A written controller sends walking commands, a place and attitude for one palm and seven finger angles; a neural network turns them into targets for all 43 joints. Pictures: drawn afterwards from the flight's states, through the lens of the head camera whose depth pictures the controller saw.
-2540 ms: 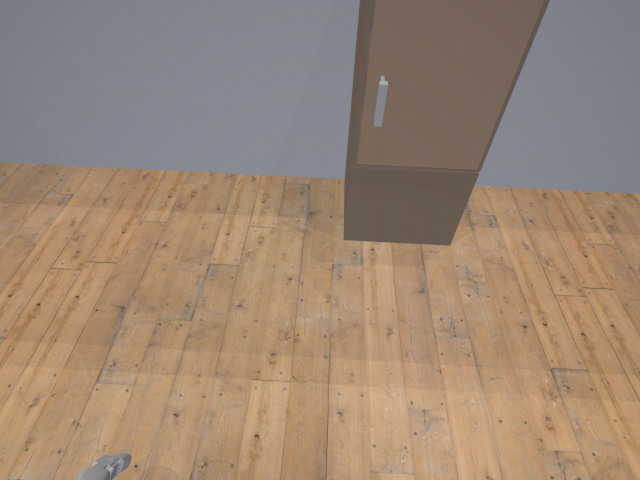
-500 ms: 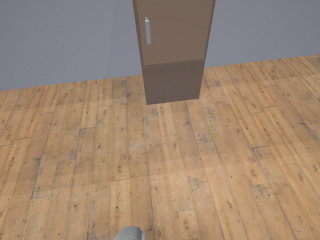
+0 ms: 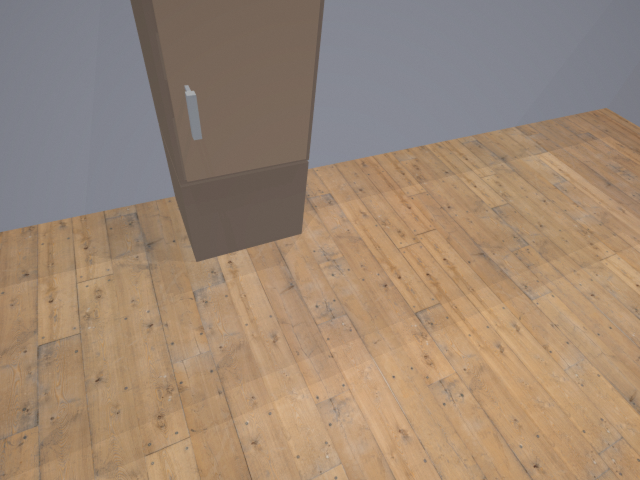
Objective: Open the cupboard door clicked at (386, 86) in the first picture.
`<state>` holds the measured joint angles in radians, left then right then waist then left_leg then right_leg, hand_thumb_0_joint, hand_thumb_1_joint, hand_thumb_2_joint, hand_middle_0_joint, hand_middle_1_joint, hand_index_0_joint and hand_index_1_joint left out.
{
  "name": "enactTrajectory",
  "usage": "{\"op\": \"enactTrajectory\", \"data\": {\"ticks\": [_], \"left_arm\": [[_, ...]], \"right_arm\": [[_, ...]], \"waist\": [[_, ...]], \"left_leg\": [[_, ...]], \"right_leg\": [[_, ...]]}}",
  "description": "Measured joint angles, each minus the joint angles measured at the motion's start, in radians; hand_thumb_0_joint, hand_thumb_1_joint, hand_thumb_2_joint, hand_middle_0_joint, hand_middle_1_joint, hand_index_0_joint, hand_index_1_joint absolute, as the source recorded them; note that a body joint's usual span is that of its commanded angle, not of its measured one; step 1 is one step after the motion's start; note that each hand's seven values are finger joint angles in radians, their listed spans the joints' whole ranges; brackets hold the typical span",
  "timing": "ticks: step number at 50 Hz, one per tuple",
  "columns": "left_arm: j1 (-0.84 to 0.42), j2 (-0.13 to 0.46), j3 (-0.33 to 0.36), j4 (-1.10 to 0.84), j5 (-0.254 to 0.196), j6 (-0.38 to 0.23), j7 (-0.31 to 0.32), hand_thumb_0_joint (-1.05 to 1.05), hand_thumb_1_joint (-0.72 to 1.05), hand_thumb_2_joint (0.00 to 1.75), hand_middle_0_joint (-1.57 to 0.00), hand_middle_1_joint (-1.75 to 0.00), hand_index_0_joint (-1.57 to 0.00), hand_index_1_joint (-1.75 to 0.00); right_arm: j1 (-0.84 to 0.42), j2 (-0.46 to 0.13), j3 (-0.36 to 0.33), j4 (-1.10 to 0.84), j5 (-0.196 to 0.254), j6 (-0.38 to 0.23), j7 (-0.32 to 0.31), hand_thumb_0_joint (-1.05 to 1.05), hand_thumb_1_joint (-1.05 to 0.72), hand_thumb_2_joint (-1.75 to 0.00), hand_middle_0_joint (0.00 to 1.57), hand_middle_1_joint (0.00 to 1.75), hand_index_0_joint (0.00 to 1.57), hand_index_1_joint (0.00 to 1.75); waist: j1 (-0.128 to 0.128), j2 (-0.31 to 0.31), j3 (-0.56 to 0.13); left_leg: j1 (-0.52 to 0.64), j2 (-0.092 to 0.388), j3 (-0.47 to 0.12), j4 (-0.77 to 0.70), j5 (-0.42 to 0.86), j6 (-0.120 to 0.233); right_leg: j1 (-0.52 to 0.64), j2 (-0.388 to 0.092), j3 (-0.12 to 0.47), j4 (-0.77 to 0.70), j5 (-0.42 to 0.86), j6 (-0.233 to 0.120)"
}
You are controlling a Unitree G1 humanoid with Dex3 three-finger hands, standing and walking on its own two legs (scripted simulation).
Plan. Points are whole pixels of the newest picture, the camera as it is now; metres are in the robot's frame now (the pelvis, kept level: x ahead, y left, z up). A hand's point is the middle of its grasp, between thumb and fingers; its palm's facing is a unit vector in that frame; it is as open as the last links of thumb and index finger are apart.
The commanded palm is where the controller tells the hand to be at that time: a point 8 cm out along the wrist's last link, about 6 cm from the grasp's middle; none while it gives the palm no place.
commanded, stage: walk to a spot facing it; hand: left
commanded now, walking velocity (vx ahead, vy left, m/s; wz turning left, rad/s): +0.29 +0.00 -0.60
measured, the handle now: (192, 112) +0.98 +0.43 -0.10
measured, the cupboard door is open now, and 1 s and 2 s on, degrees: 0 0 0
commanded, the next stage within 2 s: turn to face it in 1.20 s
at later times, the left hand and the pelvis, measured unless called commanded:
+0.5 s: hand (270, 363) +0.35 +0.11 -0.20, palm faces -0.34 -0.93 -0.13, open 7.3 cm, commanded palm none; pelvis +0.19 -0.02 -0.03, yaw -19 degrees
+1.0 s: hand (260, 287) +0.51 +0.15 -0.19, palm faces -0.45 -0.86 -0.26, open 7.3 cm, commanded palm none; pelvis +0.41 -0.04 -0.02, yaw -37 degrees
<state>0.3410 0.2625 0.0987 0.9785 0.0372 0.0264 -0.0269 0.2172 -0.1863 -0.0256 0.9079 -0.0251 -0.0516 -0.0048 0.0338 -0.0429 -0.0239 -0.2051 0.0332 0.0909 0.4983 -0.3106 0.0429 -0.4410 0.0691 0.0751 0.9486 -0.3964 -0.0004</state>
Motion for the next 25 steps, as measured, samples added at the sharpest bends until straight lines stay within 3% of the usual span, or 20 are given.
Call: {"op": "enactTrajectory", "data": {"ticks": [3, 10, 14, 19, 21, 23, 25], "left_arm": [[-0.035, 0.02, 0.012, -0.015, 0.007, 0.0, -0.011, 0.01, 0.91, 0.9, -0.2, -0.3, -0.2, -0.3], [-0.108, 0.008, 0.016, -0.039, 0.006, 0.014, -0.006, 0.0, 0.91, 0.9, -0.19, -0.3, -0.2, -0.3], [-0.146, -0.024, 0.003, -0.032, 0.003, 0.025, -0.011, 0.0, 0.91, 0.9, -0.19, -0.3, -0.2, -0.3], [-0.214, -0.063, -0.024, -0.034, 0.0, 0.018, -0.018, 0.0, 0.91, 0.9, -0.19, -0.3, -0.2, -0.3], [-0.23, -0.07, -0.031, -0.039, 0.0, 0.003, -0.017, 0.0, 0.91, 0.9, -0.2, -0.3, -0.2, -0.3], [-0.228, -0.071, -0.038, -0.046, 0.002, -0.025, -0.017, 0.0, 0.91, 0.9, -0.2, -0.3, -0.2, -0.3], [-0.217, -0.07, -0.04, -0.053, -0.011, -0.052, -0.004, 0.0, 0.91, 0.9, -0.2, -0.3, -0.2, -0.3]], "right_arm": [[0.065, 0.02, 0.009, 0.024, 0.001, -0.011, -0.008, 0.0, -0.91, -0.9, 0.2, 0.3, 0.2, 0.3], [0.206, 0.053, 0.019, 0.112, 0.007, -0.021, -0.032, 0.0, -0.91, -0.9, 0.2, 0.3, 0.2, 0.3], [0.27, 0.069, 0.022, 0.157, 0.002, -0.021, -0.038, 0.0, -0.91, -0.9, 0.2, 0.3, 0.2, 0.3], [0.318, 0.084, 0.021, 0.193, -0.005, -0.013, -0.035, 0.0, -0.91, -0.9, 0.2, 0.3, 0.2, 0.3], [0.331, 0.088, 0.018, 0.205, -0.002, -0.005, -0.03, 0.0, -0.91, -0.9, 0.2, 0.3, 0.2, 0.3], [0.354, 0.091, 0.015, 0.208, 0.008, 0.006, -0.022, 0.0, -0.91, -0.9, 0.2, 0.3, 0.2, 0.3], [0.326, 0.085, 0.01, 0.207, 0.02, 0.025, -0.016, 0.01, -0.91, -0.9, 0.2, 0.3, 0.2, 0.3]], "waist": [[-0.01, -0.004, 0.004], [-0.023, -0.008, 0.037], [-0.044, -0.001, 0.064], [-0.075, 0.013, 0.118], [-0.076, 0.006, 0.132], [-0.073, -0.009, 0.129], [-0.059, -0.009, 0.131]], "left_leg": [[0.083, 0.01, 0.037, -0.081, 0.009, -0.002], [0.202, 0.004, 0.139, -0.142, -0.046, -0.003], [0.254, -0.003, 0.193, -0.158, -0.091, -0.006], [0.311, 0.009, 0.254, -0.136, -0.164, -0.028], [0.308, 0.026, 0.285, -0.043, -0.195, -0.048], [0.24, 0.059, 0.288, 0.202, -0.191, -0.068], [0.07, 0.075, 0.175, 0.609, -0.206, -0.08]], "right_leg": [[-0.101, -0.047, -0.048, 0.162, 0.12, 0.014], [-0.249, -0.089, -0.051, 0.312, 0.262, 0.023], [-0.253, -0.096, -0.108, 0.233, 0.268, 0.016], [-0.153, -0.064, -0.227, -0.079, 0.186, -0.028], [-0.083, -0.031, -0.265, -0.194, 0.15, -0.057], [0.023, -0.016, -0.285, -0.312, 0.171, -0.111], [0.036, 0.001, -0.266, -0.27, 0.12, -0.164]]}}
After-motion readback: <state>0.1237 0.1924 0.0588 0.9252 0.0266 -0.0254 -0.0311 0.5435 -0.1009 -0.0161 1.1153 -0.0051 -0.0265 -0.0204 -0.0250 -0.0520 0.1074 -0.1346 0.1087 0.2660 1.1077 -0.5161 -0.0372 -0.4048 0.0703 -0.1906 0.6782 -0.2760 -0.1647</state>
